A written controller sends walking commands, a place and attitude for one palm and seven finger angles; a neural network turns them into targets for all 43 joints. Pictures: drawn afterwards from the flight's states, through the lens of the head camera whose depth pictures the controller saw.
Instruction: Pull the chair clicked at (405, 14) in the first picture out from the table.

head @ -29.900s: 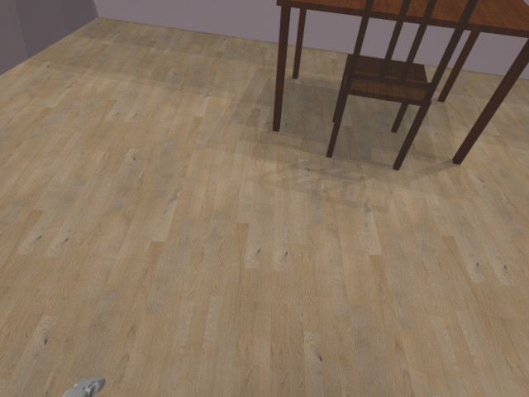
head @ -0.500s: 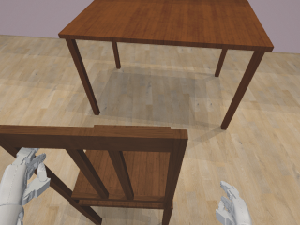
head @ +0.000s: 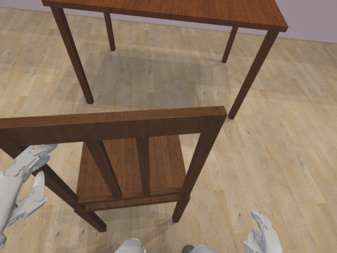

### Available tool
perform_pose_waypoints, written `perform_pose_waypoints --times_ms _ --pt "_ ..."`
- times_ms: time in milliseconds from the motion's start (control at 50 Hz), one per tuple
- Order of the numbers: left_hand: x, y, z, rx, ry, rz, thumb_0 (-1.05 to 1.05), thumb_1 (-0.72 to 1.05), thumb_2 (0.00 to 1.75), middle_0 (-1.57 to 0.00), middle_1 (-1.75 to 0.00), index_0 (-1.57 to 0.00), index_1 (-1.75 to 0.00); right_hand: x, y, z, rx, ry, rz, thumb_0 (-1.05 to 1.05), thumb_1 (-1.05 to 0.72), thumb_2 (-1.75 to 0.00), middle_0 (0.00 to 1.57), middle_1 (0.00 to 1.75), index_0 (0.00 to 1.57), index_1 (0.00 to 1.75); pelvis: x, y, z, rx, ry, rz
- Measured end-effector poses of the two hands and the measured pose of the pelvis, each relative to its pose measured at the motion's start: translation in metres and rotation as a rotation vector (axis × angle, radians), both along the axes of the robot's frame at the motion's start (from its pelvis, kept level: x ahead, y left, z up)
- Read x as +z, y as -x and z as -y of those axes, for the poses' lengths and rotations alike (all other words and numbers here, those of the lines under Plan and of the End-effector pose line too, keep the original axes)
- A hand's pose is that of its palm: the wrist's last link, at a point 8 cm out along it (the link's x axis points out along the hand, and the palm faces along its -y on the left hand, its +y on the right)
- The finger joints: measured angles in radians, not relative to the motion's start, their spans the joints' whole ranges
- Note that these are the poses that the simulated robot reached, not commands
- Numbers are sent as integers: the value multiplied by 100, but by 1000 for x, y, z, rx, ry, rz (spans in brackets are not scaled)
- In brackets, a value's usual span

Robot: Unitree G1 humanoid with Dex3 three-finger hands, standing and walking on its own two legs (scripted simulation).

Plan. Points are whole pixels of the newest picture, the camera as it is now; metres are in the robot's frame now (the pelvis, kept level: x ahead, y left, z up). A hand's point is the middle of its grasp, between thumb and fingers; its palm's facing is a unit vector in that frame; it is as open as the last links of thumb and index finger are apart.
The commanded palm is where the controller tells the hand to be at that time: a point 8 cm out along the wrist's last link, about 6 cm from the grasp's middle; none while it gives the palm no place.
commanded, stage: step back with the hand held close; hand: left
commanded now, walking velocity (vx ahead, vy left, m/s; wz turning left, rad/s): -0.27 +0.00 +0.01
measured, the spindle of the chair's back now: (108, 174) +0.30 +0.18 -0.05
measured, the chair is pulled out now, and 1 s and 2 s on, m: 0.68 0.69 0.69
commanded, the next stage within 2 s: stop stepping back and stand still in 0.56 s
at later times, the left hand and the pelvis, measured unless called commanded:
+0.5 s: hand out of the picture +0.15 +0.29 +0.18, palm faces +0.59 -0.65 -0.48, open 7.3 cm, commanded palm +0.08 +0.29 +0.19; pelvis -0.05 -0.02 -0.01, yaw +3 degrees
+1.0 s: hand out of the picture +0.04 +0.29 +0.15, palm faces +0.64 -0.63 -0.44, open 7.4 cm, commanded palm -0.02 +0.29 +0.19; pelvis -0.11 -0.03 -0.01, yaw +10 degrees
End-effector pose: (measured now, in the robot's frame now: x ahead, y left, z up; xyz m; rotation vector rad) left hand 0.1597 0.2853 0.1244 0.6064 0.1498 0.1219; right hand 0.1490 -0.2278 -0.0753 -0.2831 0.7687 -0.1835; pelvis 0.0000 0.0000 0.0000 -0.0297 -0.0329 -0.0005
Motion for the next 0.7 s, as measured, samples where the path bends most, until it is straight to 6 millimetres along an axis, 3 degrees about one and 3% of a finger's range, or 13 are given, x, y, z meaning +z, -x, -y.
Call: perform_pose_waypoints --times_ms 100,180,220,300,360,420,480,540,580,640,700 --pt "4 13 -2 -6 -66 30 2 89 90 -37 -36 -38 -35 -8 25 3 23 2 -19 1 -91 -90 20 30 21 30 -6 12 7 31 -4 7" --pt "16 29 2 4 -142 84 2 89 90 -35 -35 -42 -37 -17 32 9 47 -11 -15 1 -91 -90 20 30 21 30 -11 17 16 53 -5 17" --pt "40 37 6 28 -169 211 2 89 90 -33 -35 -41 -37 -19 32 12 75 -13 -19 1 -91 -90 20 30 21 30 -12 19 21 69 -9 13" --pt "105 53 16 68 -203 569 2 88 90 -29 -33 -34 -35 -20 26 19 108 -3 -32 1 -91 -90 20 30 21 30 -8 22 20 58 -40 3" --pt "133 60 6 126 -207 742 2 89 90 -25 -32 -30 -33 -13 18 20 77 -18 18 1 -91 -90 20 30 21 30 -6 23 15 59 -48 -20" --pt "123 58 -14 217 -184 738 1 89 90 -23 -31 -26 -31 -11 10 18 29 -61 94 1 -91 -90 20 30 21 30 -11 33 10 69 -49 -24" --pt "83 54 -27 306 -118 567 1 89 90 -21 -30 -23 -31 -10 9 14 6 -126 139 1 -91 -90 20 30 21 30 -13 42 13 54 -77 -12" --pt "46 60 -18 325 -76 416 1 90 90 -21 -30 -22 -30 -15 14 12 32 -145 153 1 -91 -90 20 30 20 30 -19 51 20 59 -83 -4" --pt "34 69 0 295 -49 383 2 90 90 -20 -30 -22 -30 -19 20 13 70 -133 128 1 -91 -90 20 30 20 30 -21 58 27 67 -81 -6" --pt "43 84 27 217 -20 427 2 89 90 -21 -30 -22 -30 -24 36 17 132 -88 45 1 -91 -90 20 30 21 30 -19 69 34 90 -74 -24" --pt "77 102 39 130 -67 535 3 88 90 -21 -30 -22 -30 -23 56 22 162 -45 -45 1 -91 -90 20 30 21 30 -13 81 36 111 -79 -39"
